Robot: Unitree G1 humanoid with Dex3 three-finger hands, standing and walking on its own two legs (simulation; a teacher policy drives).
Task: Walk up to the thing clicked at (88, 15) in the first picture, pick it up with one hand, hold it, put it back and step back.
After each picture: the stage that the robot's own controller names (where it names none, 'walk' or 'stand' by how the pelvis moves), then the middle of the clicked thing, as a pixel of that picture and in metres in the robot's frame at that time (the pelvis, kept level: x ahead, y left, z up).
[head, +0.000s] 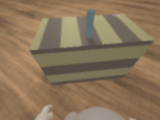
stand; (89, 24) +0.82 +0.06 +0.13
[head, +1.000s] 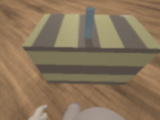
walk; (88, 24) +0.75 +0.10 +0.15
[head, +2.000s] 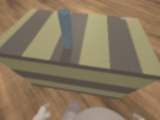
stand; (66, 31) +0.52 +0.22 +0.17
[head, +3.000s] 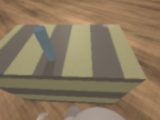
walk; (46, 45) +0.44 +0.34 +0.15
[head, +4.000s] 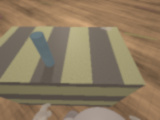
stand; (44, 51) +0.39 +0.33 +0.13
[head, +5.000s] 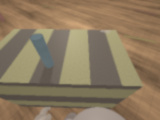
stand; (44, 53) +0.40 +0.34 +0.13
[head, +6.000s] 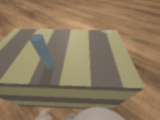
stand; (44, 53) +0.39 +0.34 +0.13
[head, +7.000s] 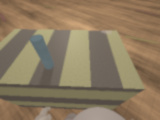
stand; (44, 54) +0.38 +0.34 +0.13
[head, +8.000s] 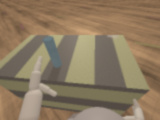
rise first; (53, 53) +0.42 +0.33 +0.13
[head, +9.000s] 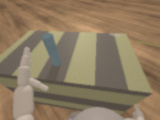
go down; (52, 51) +0.41 +0.33 +0.14
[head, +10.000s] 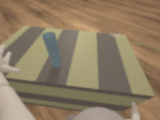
go down; (53, 52) +0.40 +0.29 +0.14
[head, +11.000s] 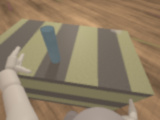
close in; (52, 47) +0.42 +0.29 +0.15
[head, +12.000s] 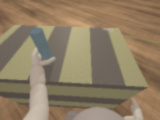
close; (43, 49) +0.41 +0.33 +0.16
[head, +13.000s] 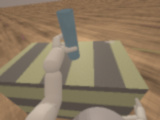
lift; (70, 38) +0.34 +0.13 +0.34
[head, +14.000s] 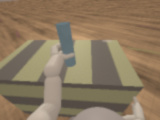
lift; (67, 46) +0.35 +0.17 +0.28
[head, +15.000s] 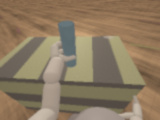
hold; (69, 47) +0.33 +0.15 +0.28
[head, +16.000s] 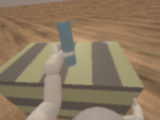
hold; (67, 45) +0.35 +0.16 +0.29
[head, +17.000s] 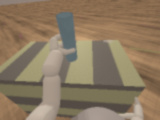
hold; (68, 41) +0.33 +0.14 +0.33
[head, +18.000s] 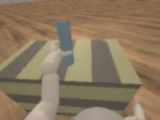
crouch; (66, 45) +0.35 +0.17 +0.29
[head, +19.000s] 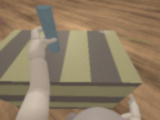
lower; (50, 32) +0.44 +0.26 +0.28
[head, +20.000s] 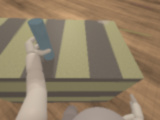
lower; (44, 42) +0.44 +0.29 +0.17
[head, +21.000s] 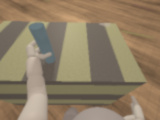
lower; (44, 46) +0.41 +0.29 +0.17
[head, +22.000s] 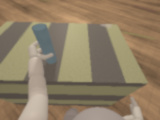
lower; (46, 46) +0.41 +0.29 +0.17
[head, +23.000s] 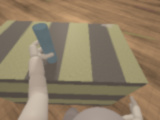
lower; (47, 46) +0.41 +0.29 +0.17
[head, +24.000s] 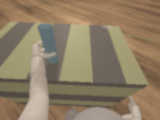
open; (50, 46) +0.42 +0.28 +0.17
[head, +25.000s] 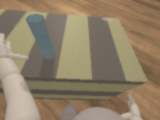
rise; (43, 41) +0.42 +0.28 +0.17
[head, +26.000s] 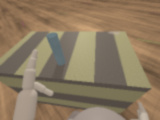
sink last; (57, 50) +0.43 +0.30 +0.14
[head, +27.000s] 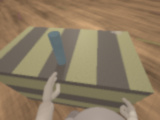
stand; (58, 50) +0.42 +0.28 +0.14
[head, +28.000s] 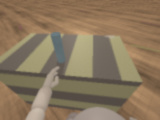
walk; (58, 49) +0.49 +0.28 +0.15
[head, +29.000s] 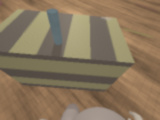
stand; (55, 29) +0.58 +0.34 +0.14
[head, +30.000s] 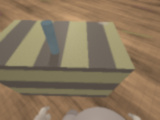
stand; (51, 39) +0.51 +0.33 +0.13
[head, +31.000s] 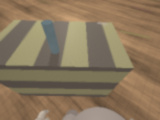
stand; (51, 39) +0.52 +0.33 +0.13
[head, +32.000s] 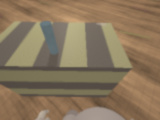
stand; (50, 39) +0.52 +0.34 +0.13
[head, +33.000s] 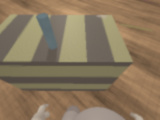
walk; (48, 33) +0.54 +0.35 +0.14
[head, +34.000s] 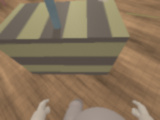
walk; (53, 13) +0.75 +0.38 +0.16
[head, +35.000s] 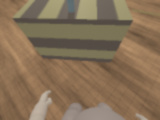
walk; out of the picture +1.03 +0.29 +0.16
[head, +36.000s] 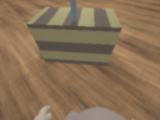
stand; (73, 10) +1.18 +0.30 +0.14
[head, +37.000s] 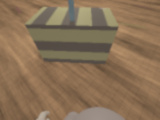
stand; (71, 10) +1.20 +0.33 +0.13
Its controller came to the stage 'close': yes
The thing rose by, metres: 0.25
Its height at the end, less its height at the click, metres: +0.00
